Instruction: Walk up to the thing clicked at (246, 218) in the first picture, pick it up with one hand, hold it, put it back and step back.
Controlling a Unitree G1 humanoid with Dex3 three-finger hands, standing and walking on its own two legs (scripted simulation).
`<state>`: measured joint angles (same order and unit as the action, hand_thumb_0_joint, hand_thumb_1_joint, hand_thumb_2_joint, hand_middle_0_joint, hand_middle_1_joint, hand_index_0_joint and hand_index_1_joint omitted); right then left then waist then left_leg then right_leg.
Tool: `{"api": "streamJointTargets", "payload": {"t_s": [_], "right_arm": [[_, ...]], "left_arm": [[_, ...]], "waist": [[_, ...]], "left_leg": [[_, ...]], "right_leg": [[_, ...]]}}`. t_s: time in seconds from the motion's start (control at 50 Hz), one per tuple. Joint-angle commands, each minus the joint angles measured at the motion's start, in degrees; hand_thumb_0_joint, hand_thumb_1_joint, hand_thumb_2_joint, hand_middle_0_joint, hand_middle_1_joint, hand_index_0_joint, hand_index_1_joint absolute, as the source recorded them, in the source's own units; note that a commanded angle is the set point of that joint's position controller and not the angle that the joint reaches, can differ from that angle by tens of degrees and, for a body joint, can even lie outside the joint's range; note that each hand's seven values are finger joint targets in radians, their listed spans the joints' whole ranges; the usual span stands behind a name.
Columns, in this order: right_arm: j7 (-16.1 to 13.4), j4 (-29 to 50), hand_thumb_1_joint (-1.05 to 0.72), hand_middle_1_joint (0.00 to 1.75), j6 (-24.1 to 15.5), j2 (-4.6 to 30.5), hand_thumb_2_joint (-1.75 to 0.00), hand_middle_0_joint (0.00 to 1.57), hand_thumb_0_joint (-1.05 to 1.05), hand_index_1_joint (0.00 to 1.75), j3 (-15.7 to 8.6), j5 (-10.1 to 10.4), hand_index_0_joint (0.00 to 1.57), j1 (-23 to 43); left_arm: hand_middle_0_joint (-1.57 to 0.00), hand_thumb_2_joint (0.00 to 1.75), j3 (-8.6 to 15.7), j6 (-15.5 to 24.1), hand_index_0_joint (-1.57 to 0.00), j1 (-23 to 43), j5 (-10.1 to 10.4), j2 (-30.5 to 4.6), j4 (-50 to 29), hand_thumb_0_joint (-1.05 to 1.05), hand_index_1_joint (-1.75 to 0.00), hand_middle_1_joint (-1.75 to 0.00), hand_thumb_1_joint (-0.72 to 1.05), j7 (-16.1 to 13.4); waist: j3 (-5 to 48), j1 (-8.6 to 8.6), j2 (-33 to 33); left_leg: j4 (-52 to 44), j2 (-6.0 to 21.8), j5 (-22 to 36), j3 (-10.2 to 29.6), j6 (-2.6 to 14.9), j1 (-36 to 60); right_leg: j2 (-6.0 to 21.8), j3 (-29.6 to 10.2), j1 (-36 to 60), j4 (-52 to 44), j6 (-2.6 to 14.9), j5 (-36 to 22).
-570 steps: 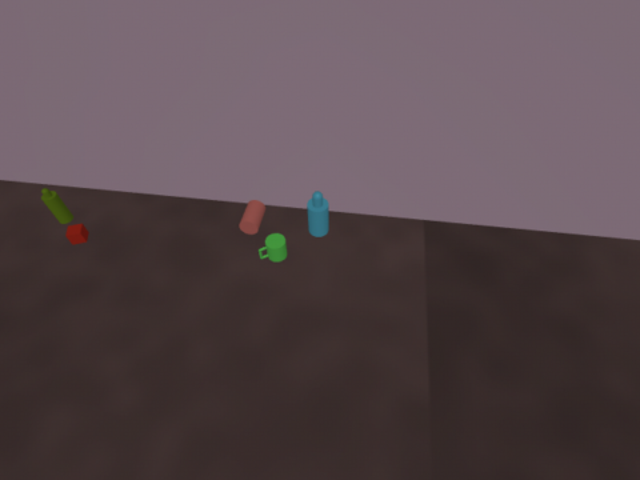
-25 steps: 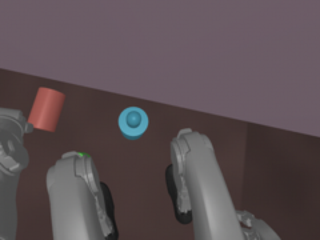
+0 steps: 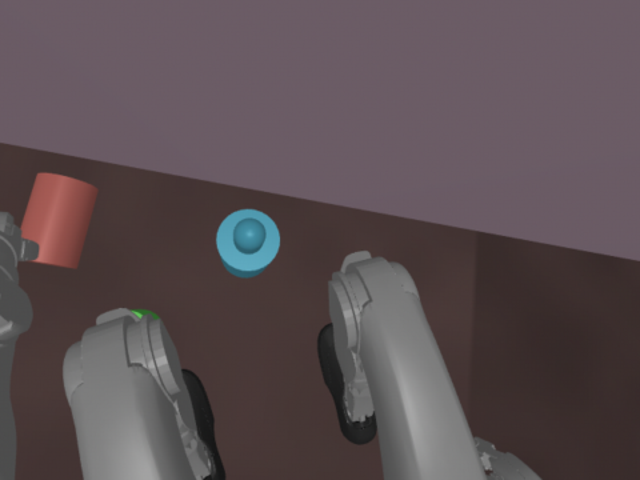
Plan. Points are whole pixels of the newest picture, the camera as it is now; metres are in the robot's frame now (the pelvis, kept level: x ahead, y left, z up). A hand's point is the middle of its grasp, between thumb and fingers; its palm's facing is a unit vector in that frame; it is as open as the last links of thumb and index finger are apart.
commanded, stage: approach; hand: left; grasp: from above
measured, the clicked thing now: (57, 222) +0.47 +0.30 -0.29
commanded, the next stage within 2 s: rest palm in 1.76 s
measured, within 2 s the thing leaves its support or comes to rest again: neither
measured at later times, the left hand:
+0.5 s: hand (48, 220) +0.46 +0.28 -0.21, palm faces -0.06 -0.47 -0.88, open 14.2 cm
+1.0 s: hand (1, 226) +0.45 +0.33 -0.19, palm faces +0.01 -0.45 -0.90, open 14.2 cm
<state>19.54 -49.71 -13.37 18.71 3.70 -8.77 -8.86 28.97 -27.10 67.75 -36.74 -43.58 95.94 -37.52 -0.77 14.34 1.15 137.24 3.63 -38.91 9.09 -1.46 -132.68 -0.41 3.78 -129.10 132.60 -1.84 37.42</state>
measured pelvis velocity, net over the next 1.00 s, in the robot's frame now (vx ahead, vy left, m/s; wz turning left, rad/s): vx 0.00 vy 0.01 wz -0.08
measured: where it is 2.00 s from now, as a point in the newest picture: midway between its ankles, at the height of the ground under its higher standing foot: (279, 428)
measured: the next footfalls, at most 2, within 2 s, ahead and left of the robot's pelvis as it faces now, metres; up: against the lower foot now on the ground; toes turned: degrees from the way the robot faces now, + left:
none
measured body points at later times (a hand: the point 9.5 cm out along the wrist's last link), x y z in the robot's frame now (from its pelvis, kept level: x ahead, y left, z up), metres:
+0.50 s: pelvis +0.00 +0.00 -0.01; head +0.29 +0.05 +0.33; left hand +0.46 +0.30 -0.16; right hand -0.02 -0.27 -0.08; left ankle +0.08 +0.14 -0.30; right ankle +0.10 -0.12 -0.30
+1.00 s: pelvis +0.00 +0.01 -0.01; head +0.28 +0.06 +0.34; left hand +0.45 +0.35 -0.14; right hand -0.01 -0.25 -0.09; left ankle +0.08 +0.14 -0.30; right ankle +0.10 -0.12 -0.30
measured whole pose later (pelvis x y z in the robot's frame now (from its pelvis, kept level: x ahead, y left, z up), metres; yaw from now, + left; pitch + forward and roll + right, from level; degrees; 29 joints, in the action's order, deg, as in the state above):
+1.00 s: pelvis +0.00 +0.01 -0.01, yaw -5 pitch +31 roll -12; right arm 27.4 -44.1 -12.3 21.2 10.6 -6.4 -10.0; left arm 26.5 -32.1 70.9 -28.2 -50.4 95.0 -44.1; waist -7.1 18.7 -0.5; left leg 141.2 3.7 -40.5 14.1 -1.5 -133.3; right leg -1.6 7.8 -127.5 132.7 -2.7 37.2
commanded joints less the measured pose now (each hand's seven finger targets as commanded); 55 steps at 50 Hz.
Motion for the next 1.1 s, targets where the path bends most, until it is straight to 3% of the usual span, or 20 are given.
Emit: {"api": "streamJointTargets", "payload": {"t_s": [0.0, 0.04, 0.08, 0.1, 0.18, 0.3, 0.38, 0.46, 0.52, 0.54, 0.58, 0.68, 0.7, 0.72, 0.76, 0.78, 0.86, 0.94, 1.02, 1.08], "right_arm": [[-0.11, -1.59, -0.92, 0.3, -0.2, 15.02, -0.91, 0.2, 0.0, 0.3, -3.63, 0.15, 0.2, -13.85], [0.02, -1.26, -0.92, 0.3, -0.44, 15.27, -0.91, 0.2, 0.0, 0.3, -3.52, 0.39, 0.2, -13.87], [0.26, -2.52, -0.91, 0.3, -0.51, 14.38, -0.9, 0.2, 0.0, 0.3, -2.56, -0.02, 0.2, -14.14], [0.3, -1.61, -0.91, 0.3, -0.63, 16.0, -0.9, 0.2, 0.0, 0.3, -3.41, 0.09, 0.2, -13.96], [0.75, -2.93, -0.91, 0.3, -1.59, 15.64, -0.9, 0.2, 0.0, 0.3, -1.6, -1.14, 0.2, -14.62], [1.5, -3.39, -0.91, 0.3, -3.05, 18.02, -0.9, 0.2, 0.0, 0.3, 1.31, -2.87, 0.2, -12.78], [2.26, -2.31, -0.92, 0.3, -3.08, 19.49, -0.9, 0.2, 0.0, 0.3, 3.74, -3.62, 0.2, -11.84], [3.23, -0.19, -0.93, 0.3, -3.04, 21.39, -0.91, 0.2, 0.0, 0.3, 4.97, -4.22, 0.2, -9.95], [4.35, 0.75, -0.93, 0.3, -3.0, 22.35, -0.91, 0.2, 0.0, 0.3, 5.64, -4.38, 0.2, -9.3], [4.69, 0.26, -0.93, 0.3, -3.2, 22.43, -0.91, 0.2, 0.0, 0.3, 6.06, -4.82, 0.2, -8.59], [5.42, 1.85, -0.93, 0.3, -3.05, 22.84, -0.91, 0.2, 0.0, 0.3, 6.56, -3.81, 0.2, -9.86], [6.23, 3.75, -0.93, 0.3, -1.83, 23.44, -0.91, 0.2, 0.0, 0.3, 6.23, -1.21, 0.2, -10.28], [6.38, 4.61, -0.93, 0.3, -1.51, 23.13, -0.91, 0.2, 0.0, 0.3, 6.37, -1.11, 0.2, -10.37], [6.5, 4.41, -0.93, 0.3, -1.01, 23.31, -0.91, 0.2, 0.0, 0.3, 5.74, -0.06, 0.2, -11.4], [7.09, 5.72, -0.93, 0.3, -0.22, 22.74, -0.91, 0.2, 0.0, 0.3, 4.84, 0.82, 0.2, -11.78], [7.48, 6.04, -0.93, 0.3, 0.06, 22.72, -0.91, 0.2, 0.0, 0.3, 3.91, 1.6, 0.2, -12.88], [8.01, 4.36, -0.92, 0.3, 1.12, 20.43, -0.9, 0.2, 0.0, 0.3, 3.28, 2.93, 0.2, -13.98], [7.35, 2.32, -0.91, 0.3, 1.14, 20.21, -0.9, 0.2, 0.0, 0.3, 1.73, 2.88, 0.2, -14.64], [6.73, 0.97, -0.91, 0.3, 0.45, 19.2, -0.9, 0.2, 0.0, 0.3, 1.41, 1.48, 0.2, -14.72], [6.25, 0.12, -0.91, 0.3, -0.1, 19.87, -0.9, 0.2, 0.0, 0.3, 1.82, 0.52, 0.2, -13.54]], "left_arm": [[-0.09, 1.04, -2.82, 0.32, -0.06, 17.66, -2.64, -16.01, -7.75, 0.0, -1.04, -1.0, -0.58, -2.4], [-0.11, 1.05, -1.94, 0.36, -0.06, 16.69, -2.56, -16.39, -6.18, 0.0, -1.02, -0.97, -0.61, -2.65], [-0.08, 1.03, -3.42, 0.25, -0.05, 17.37, -2.66, -15.8, -6.04, 0.0, -1.06, -1.03, -0.58, -2.62], [-0.08, 1.03, -2.98, 0.22, -0.05, 16.65, -2.37, -14.43, -2.06, 0.0, -1.05, -1.02, -0.58, -3.19], [-0.08, 1.01, -5.67, 1.18, -0.06, 21.96, -1.89, -12.84, -0.08, 0.0, -1.06, -1.04, -0.56, -4.9], [-0.08, 0.99, -6.14, 1.68, -0.07, 24.88, 1.06, -16.24, 2.71, 0.0, -1.07, -1.05, -0.54, -7.85], [-0.08, 1.01, -6.09, 1.83, -0.06, 26.14, 0.91, -19.31, 4.07, 0.0, -1.07, -1.05, -0.57, -10.7], [-0.08, 1.04, -3.64, 1.68, -0.05, 27.8, 0.51, -24.91, 3.35, 0.0, -1.07, -1.03, -0.61, -14.28], [-0.08, 1.03, -3.08, 0.98, -0.05, 28.69, 1.47, -26.41, 2.15, 0.0, -1.06, -1.03, -0.61, -16.08], [-0.08, 1.02, -3.72, 0.59, -0.05, 29.56, 2.59, -25.97, 1.52, 0.0, -1.07, -1.04, -0.6, -16.1], [-0.08, 1.02, -3.2, 0.12, -0.05, 28.52, 4.22, -26.47, 1.15, 0.0, -1.06, -1.02, -0.6, -16.28], [-0.08, 1.04, -4.02, -1.71, -0.04, 27.99, 3.92, -28.11, -1.94, 0.0, -1.06, -1.02, -0.61, -14.28], [-0.08, 1.02, -5.14, -2.31, -0.05, 26.04, 4.2, -26.87, -1.56, 0.0, -1.06, -1.03, -0.6, -13.46], [-0.08, 1.03, -4.24, -2.57, -0.04, 23.02, 4.21, -27.39, -1.73, 0.0, -1.06, -1.02, -0.61, -13.09], [-0.07, 0.99, -3.98, -3.51, -0.06, 20.06, 5.32, -25.78, -4.17, 0.0, -1.06, -1.04, -0.57, -11.85], [-0.07, 0.99, -1.96, -3.76, -0.06, 19.99, 5.48, -26.56, -7.35, 0.0, -1.06, -1.04, -0.56, -11.95], [-0.07, 0.95, -3.81, -4.82, -0.07, 17.56, 7.77, -20.06, -7.47, 0.0, -1.05, -1.04, -0.52, -9.19], [-0.07, 0.94, -5.14, -4.69, -0.07, 17.86, 6.47, -17.09, -6.92, 0.0, -1.04, -1.04, -0.49, -8.06], [-0.08, 0.96, -8.38, -3.08, -0.07, 21.46, 6.09, -12.01, -6.12, 0.0, -1.04, -1.03, -0.5, -7.6], [-0.08, 0.95, -9.63, -1.81, -0.08, 23.54, 6.34, -10.78, -5.08, 0.0, -1.04, -1.04, -0.49, -8.01]], "waist": [[39.28, 1.45, 16.06], [39.7, 1.34, 15.39], [37.89, 2.32, 14.72], [37.14, 2.95, 14.19], [32.66, 6.38, 12.8], [32.57, 9.28, 13.69], [33.26, 10.28, 16.92], [34.02, 10.59, 21.1], [32.12, 11.89, 22.44], [29.68, 12.89, 22.91], [30.41, 12.9, 22.69], [32.94, 11.81, 22.98], [31.78, 12.21, 21.26], [33.45, 10.34, 21.26], [35.23, 8.57, 21.69], [38.16, 6.97, 23.46], [34.17, 7.26, 19.25], [30.4, 8.02, 18.93], [27.35, 10.72, 18.52], [27.31, 11.89, 18.51]], "left_leg": [[-13.52, -0.89, 9.01, -5.32, 1.92, 27.85], [-13.1, -0.92, 8.87, -5.44, 1.98, 27.01], [-13.13, -0.95, 8.42, -4.74, 2.14, 26.24], [-13.39, -0.57, 8.17, -4.13, 1.75, 27.31], [-12.37, -0.83, 6.05, -3.85, 2.16, 24.59], [-10.98, -1.09, 7.04, -2.96, 2.32, 26.31], [-10.22, -0.67, 8.5, -2.48, 1.82, 27.64], [-9.42, -0.2, 12.64, -2.04, 1.39, 30.72], [-8.14, -0.23, 11.87, -1.88, 1.53, 31.36], [-8.06, -0.59, 11.22, -1.89, 1.72, 30.62], [-7.33, -0.45, 10.65, -1.4, 1.7, 31.31], [-7.41, -0.18, 10.87, -1.72, 1.82, 28.34], [-7.14, -0.45, 10.49, -1.93, 2.16, 26.26], [-7.97, -0.23, 10.2, -1.44, 2.02, 26.6], [-8.53, -0.15, 11.94, -1.06, 1.83, 27.72], [-8.88, -0.1, 12.69, -1.05, 1.69, 28.52], [-8.71, -0.09, 10.09, -1.02, 2.07, 23.91], [-10.86, 0.06, 6.14, 0.23, 1.82, 25.3], [-12.55, -0.21, 3.87, 1.04, 1.4, 26.83], [-12.78, -0.38, 3.17, 1.38, 1.09, 29.05]], "right_leg": [[-1.96, 5.88, 19.97, -13.73, 2.66, -10.55], [-2.09, 5.75, 20.6, -13.77, 2.6, -10.44], [-1.95, 6.22, 19.84, -13.46, 2.44, -10.18], [-2.19, 6.53, 18.84, -13.4, 2.67, -9.96], [-2.34, 6.79, 18.9, -14.38, 2.37, -8.66], [-1.83, 8.01, 21.85, -14.13, 1.56, -11.08], [-2.01, 8.5, 24.58, -13.41, 1.6, -13.59], [-1.6, 9.4, 27.56, -12.0, 1.33, -18.47], [-1.44, 10.25, 28.0, -11.89, 0.86, -18.95], [-0.85, 10.59, 27.93, -11.34, 0.57, -18.81], [-1.31, 10.82, 27.72, -11.51, 0.52, -17.98], [-2.25, 10.36, 28.71, -12.89, 0.3, -18.47], [-2.54, 10.23, 29.41, -13.13, 0.14, -18.2], [-3.15, 10.27, 29.69, -13.51, 0.35, -17.42], [-3.3, 10.61, 29.51, -12.73, 0.69, -18.73], [-3.43, 10.56, 29.56, -12.77, 0.95, -18.98], [-3.73, 10.08, 24.84, -12.56, 1.02, -16.29], [-3.76, 10.12, 19.96, -12.68, 1.82, -12.35], [-3.18, 10.08, 17.95, -12.72, 2.46, -10.43], [-2.85, 10.4, 17.22, -12.84, 2.79, -9.62]]}}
